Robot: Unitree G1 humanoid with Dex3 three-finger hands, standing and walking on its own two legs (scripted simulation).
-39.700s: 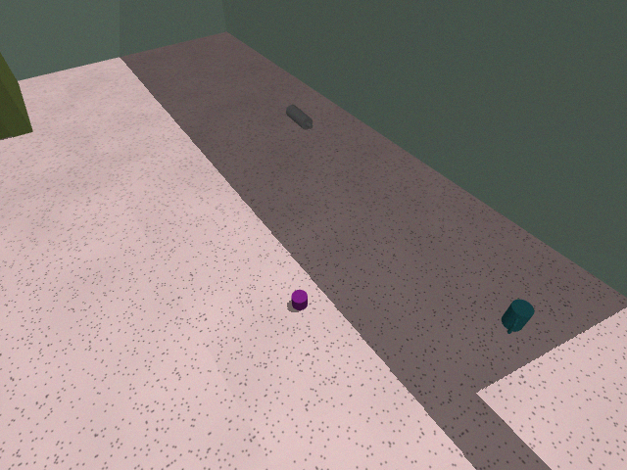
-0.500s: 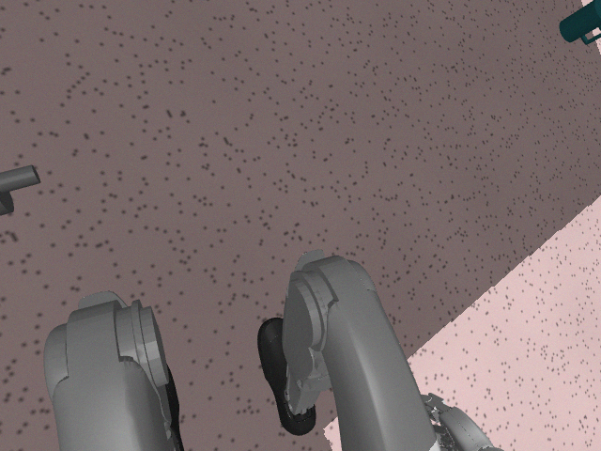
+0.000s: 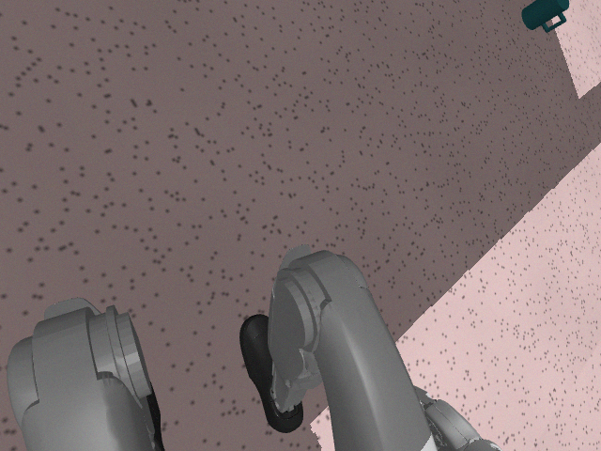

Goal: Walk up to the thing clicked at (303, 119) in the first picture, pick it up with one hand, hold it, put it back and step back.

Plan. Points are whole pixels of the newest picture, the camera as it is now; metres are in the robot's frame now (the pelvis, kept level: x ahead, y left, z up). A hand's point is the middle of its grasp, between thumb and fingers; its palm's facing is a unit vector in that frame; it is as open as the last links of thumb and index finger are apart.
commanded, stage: rest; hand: left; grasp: from above
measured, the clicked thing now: out of the picture +0.43 +0.39 -0.25
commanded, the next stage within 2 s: open in 0.64 s
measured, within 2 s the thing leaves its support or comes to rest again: rests again in 1.10 s
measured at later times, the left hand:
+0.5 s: hand out of the picture +0.41 +0.41 -0.23, palm faces -0.39 -0.21 -0.90, open 10.1 cm
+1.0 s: hand out of the picture +0.41 +0.41 -0.23, palm faces -0.37 -0.22 -0.90, open 10.8 cm
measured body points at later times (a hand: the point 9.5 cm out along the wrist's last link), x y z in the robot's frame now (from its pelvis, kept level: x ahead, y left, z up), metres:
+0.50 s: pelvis +0.00 +0.00 -0.01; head +0.27 +0.14 +0.32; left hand +0.43 +0.42 -0.18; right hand +0.08 -0.26 -0.07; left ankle +0.07 +0.11 -0.28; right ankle +0.11 -0.10 -0.28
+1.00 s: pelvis -0.01 +0.00 -0.01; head +0.26 +0.14 +0.32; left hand +0.43 +0.42 -0.18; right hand +0.07 -0.26 -0.06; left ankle +0.07 +0.11 -0.28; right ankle +0.11 -0.10 -0.28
